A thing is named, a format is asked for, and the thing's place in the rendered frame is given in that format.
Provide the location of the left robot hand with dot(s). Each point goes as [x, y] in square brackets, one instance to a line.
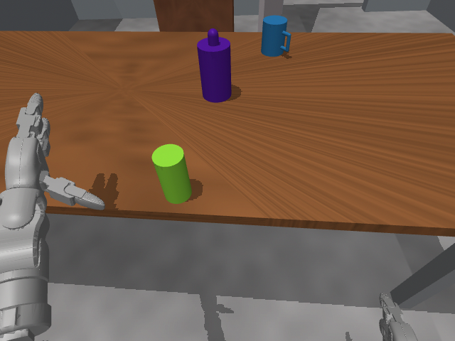
[26, 164]

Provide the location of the table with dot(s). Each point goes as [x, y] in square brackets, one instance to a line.
[345, 131]

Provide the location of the left robot arm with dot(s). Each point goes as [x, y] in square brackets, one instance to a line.
[24, 265]

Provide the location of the right robot hand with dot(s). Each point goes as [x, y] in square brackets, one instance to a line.
[392, 326]

